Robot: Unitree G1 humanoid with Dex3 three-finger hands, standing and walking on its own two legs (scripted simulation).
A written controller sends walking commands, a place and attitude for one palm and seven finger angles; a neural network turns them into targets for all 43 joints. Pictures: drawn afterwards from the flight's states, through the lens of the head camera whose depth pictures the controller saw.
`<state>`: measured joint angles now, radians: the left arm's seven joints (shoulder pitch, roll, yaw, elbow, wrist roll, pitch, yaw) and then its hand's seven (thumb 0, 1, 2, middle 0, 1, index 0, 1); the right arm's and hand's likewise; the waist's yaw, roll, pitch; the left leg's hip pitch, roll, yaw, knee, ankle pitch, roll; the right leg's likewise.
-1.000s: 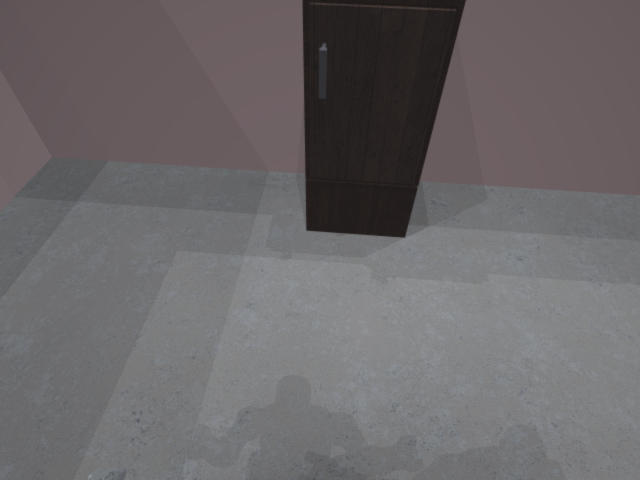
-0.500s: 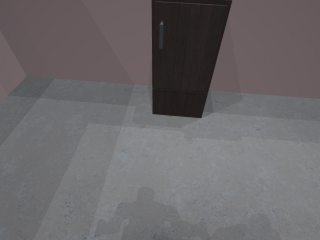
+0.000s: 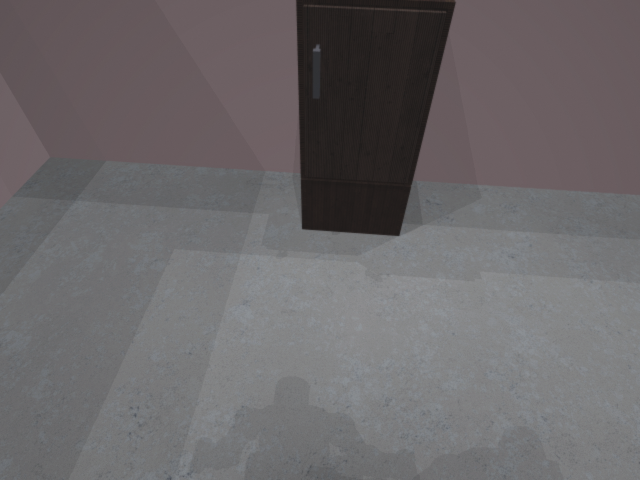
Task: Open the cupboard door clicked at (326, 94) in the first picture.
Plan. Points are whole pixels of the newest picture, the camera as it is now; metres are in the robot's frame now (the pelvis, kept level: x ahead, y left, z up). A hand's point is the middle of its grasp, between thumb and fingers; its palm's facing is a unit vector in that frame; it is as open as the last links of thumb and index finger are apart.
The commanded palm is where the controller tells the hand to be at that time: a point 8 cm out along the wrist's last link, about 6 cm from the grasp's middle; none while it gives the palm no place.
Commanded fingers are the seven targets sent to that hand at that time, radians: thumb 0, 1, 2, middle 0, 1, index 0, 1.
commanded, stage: look at it before walking up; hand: left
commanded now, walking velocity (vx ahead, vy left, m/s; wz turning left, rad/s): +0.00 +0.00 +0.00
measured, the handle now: (317, 71) +1.22 +0.08 -0.03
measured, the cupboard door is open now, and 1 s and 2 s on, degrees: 0 0 0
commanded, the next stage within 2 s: walk to a spot facing it in 0.44 s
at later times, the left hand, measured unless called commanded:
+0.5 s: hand out of the picture +0.08 +0.24 -0.16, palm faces -0.02 -0.94 -0.33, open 7.4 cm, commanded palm none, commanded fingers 0.00 0.90 0.90 -0.20 -0.30 -0.20 -0.30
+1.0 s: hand out of the picture +0.08 +0.18 -0.20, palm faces -0.12 -0.98 -0.14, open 7.4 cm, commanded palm none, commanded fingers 0.00 0.90 0.90 -0.20 -0.30 -0.20 -0.30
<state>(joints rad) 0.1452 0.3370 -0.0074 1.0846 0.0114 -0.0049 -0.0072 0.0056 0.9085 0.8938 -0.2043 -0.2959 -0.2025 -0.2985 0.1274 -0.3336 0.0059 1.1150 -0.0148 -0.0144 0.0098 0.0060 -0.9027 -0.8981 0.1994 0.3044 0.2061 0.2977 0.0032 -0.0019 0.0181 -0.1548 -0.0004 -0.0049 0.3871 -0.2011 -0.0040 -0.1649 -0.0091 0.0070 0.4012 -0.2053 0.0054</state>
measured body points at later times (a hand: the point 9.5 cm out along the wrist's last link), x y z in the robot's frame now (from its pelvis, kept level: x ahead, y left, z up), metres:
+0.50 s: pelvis +0.01 +0.00 +0.00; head +0.01 +0.00 +0.45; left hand +0.08 +0.29 -0.13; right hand +0.09 -0.30 -0.13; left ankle +0.01 +0.12 -0.74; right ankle +0.01 -0.12 -0.74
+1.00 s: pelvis +0.10 +0.00 -0.02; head +0.11 +0.01 +0.42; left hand +0.09 +0.23 -0.19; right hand +0.03 -0.22 -0.17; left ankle +0.01 +0.12 -0.74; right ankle +0.04 -0.10 -0.70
